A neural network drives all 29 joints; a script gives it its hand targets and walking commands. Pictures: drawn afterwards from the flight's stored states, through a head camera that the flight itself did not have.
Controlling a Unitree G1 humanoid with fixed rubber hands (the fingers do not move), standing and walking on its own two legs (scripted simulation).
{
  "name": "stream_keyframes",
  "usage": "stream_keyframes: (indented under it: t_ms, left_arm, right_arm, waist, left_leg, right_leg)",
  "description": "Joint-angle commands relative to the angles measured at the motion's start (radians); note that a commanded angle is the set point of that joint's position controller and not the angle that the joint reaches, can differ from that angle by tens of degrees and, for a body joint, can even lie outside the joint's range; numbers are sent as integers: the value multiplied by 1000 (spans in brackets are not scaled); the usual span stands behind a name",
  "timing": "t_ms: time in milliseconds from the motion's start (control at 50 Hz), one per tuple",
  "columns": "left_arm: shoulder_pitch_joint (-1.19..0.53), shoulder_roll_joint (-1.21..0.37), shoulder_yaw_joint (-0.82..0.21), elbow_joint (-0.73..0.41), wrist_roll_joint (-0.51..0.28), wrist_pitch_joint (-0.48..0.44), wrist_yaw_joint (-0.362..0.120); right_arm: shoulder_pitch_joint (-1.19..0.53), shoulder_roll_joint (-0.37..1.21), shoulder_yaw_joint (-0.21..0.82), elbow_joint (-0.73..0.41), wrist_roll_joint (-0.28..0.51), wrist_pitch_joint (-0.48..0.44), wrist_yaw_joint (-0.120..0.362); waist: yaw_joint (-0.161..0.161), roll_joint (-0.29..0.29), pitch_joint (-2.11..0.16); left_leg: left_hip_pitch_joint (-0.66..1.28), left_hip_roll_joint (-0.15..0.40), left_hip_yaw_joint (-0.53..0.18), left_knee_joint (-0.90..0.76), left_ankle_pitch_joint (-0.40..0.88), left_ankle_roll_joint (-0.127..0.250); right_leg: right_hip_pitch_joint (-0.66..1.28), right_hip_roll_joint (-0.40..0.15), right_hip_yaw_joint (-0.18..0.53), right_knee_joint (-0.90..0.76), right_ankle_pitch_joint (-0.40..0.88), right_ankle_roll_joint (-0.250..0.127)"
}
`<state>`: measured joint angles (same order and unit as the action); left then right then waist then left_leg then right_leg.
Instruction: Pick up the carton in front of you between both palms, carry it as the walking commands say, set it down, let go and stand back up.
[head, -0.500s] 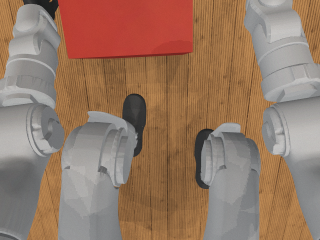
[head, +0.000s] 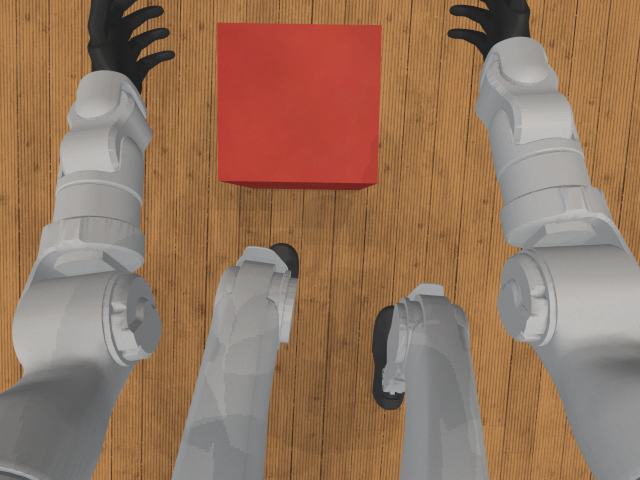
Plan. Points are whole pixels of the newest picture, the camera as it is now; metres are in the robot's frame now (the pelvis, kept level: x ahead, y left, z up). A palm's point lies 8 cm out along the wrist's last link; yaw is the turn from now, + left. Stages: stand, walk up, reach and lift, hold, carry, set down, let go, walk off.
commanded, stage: set down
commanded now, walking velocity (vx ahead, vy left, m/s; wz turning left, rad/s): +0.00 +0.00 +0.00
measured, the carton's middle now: (303, 124) +0.50 +0.13 -0.35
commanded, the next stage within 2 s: let go in 0.50 s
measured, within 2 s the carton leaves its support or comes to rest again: neither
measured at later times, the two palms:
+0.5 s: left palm out of the picture +0.46 +0.31 +0.04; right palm out of the picture +0.57 -0.07 +0.04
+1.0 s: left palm out of the picture +0.35 +0.30 +0.15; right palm out of the picture +0.43 -0.13 +0.15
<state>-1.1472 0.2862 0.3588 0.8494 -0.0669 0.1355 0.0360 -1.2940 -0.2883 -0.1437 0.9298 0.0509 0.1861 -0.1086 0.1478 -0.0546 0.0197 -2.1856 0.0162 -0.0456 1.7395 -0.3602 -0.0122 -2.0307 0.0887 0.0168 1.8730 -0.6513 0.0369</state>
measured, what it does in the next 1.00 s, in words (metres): rises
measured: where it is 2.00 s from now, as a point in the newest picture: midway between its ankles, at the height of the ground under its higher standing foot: (331, 343)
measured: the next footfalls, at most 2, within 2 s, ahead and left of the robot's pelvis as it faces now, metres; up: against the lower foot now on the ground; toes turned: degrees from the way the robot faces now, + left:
none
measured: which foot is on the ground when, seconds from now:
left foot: down 0.00-1.00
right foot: down 0.00-1.00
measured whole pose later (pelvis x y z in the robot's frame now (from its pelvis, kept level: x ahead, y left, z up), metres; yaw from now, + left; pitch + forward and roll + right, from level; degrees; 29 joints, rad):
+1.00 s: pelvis +0.08 +0.02 +0.25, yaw +2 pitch +28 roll -2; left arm -0.27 0.23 0.17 0.53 0.03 0.06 -0.12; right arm -0.38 -0.11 -0.17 0.59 -0.08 0.08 -0.07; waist 0.09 -0.01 -0.05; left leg -1.06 0.00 0.00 0.77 -0.20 0.02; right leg -0.92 0.03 0.07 0.81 -0.38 0.04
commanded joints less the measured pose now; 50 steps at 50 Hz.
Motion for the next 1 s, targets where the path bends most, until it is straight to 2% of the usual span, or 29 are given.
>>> stream_keyframes:
  t_ms: [0, 160, 340, 460, 520, 600, 680, 760, 880, 980]
  left_arm:
    - [-163, 149, 28, -157, 7, -5, -5]
    - [-109, 141, 30, -236, -5, 33, -28]
    - [-51, 106, 43, -206, 31, 26, -42]
    - [-11, 80, 60, -191, 61, 4, -51]
    - [26, 65, 63, -183, 84, -7, -63]
    - [144, 55, 51, -214, 126, -15, -94]
    - [318, 60, 7, -291, 165, -17, -128]
    - [479, 68, -57, -364, 160, -33, -149]
    - [716, 40, -138, -394, 116, -71, -159]
    - [926, 14, -202, -420, 78, -104, -144]
  right_arm:
    - [-228, -77, -1, -156, -4, -8, 3]
    - [-184, -76, -7, -248, -19, 25, 14]
    - [-105, -59, -39, -189, -51, 13, 43]
    - [-67, -42, -55, -159, -72, -11, 61]
    - [-18, -24, -74, -151, -95, -21, 63]
    - [121, 27, -98, -206, -136, -25, 43]
    - [314, 89, -103, -328, -175, -29, 4]
    - [477, 119, -78, -434, -170, -52, -15]
    - [710, 113, -43, -460, -139, -105, 14]
    - [923, 99, -29, -435, -126, -150, 49]
  waist:
    - [74, -29, -1130]
    - [52, -37, -1197]
    - [36, -5, -1101]
    - [36, -8, -1048]
    - [26, -9, -1027]
    - [14, -2, -1074]
    - [1, 17, -1088]
    - [-5, 48, -978]
    - [-30, 77, -769]
    - [-54, 92, -642]
  left_leg:
    - [999, -48, 122, -125, 343, -29]
    - [1153, -56, 121, -260, 405, -29]
    - [1278, -53, 107, -441, 417, -28]
    - [1357, -47, 93, -558, 446, -20]
    - [1399, -44, 89, -612, 454, -18]
    - [1522, -46, 92, -672, 523, -8]
    - [1676, -47, 85, -739, 591, 6]
    - [1813, -40, 56, -813, 603, 16]
    - [1945, -20, 10, -920, 549, 10]
    - [2041, -14, -12, -1001, 551, 2]
  right_leg:
    - [242, 47, -99, -286, 165, 7]
    - [368, 48, -99, -434, 217, 10]
    - [441, 37, -79, -621, 241, 12]
    - [519, 30, -64, -738, 279, 14]
    - [566, 28, -58, -797, 299, 18]
    - [689, 32, -53, -871, 374, 24]
    - [814, 33, -47, -952, 440, 28]
    - [856, 27, -48, -1031, 417, 26]
    - [913, 9, -43, -1139, 343, 12]
    - [1024, -1, -36, -1218, 347, -3]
